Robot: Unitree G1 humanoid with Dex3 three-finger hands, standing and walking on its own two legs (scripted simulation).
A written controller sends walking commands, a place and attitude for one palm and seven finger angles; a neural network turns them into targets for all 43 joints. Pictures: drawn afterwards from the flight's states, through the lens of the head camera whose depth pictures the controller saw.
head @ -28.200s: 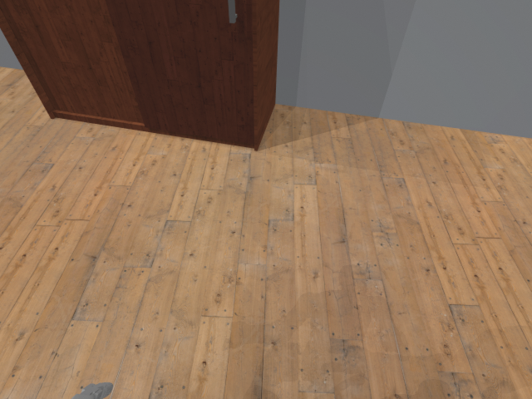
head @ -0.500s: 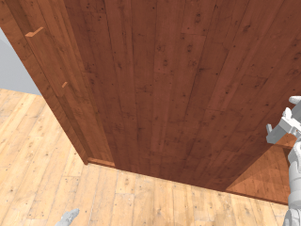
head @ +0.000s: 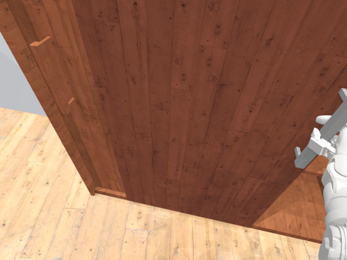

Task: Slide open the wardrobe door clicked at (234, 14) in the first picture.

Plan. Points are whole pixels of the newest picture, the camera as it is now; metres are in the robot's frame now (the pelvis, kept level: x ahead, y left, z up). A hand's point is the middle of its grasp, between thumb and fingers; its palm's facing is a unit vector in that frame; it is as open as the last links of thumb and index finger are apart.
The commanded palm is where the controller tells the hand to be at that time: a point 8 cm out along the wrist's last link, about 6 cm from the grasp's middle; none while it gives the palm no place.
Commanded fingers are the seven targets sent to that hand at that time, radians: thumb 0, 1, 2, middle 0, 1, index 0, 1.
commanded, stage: stop walking and hold the door there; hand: right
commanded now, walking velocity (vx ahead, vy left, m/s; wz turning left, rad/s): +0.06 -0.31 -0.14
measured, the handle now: (319, 132) +0.44 -0.33 +0.09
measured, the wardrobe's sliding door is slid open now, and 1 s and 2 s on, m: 0.46 0.46 0.46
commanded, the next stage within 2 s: loosen the grip on the handle in 0.96 s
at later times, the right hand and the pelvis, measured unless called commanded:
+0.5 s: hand (314, 144) +0.40 -0.30 +0.09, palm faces +0.30 +0.93 -0.22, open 5.7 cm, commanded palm +0.36 -0.33 +0.08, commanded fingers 0.00 -0.90 -0.90 0.45 1.40 0.45 1.40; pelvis -0.02 -0.06 +0.00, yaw +0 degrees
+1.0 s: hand (313, 143) +0.40 -0.30 +0.09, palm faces +0.34 +0.92 -0.20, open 5.6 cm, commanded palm +0.36 -0.33 +0.08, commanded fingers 0.00 -0.90 -0.90 0.45 1.40 0.45 1.40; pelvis -0.02 -0.05 +0.00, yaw +0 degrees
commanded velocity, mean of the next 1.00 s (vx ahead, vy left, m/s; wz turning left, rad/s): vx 0.00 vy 0.03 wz -0.01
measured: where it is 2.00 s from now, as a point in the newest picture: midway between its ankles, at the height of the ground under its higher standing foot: outside the picture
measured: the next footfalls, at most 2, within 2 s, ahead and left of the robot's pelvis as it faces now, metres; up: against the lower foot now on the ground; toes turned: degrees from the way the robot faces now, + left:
right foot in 0.14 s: +0.07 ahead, -0.17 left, +0.00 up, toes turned -7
left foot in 0.50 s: +0.01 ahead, +0.05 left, +0.00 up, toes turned +3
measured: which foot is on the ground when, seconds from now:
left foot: down 0.00-0.18, up 0.20-0.48, down 0.50-1.00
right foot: up 0.00-0.12, down 0.14-1.00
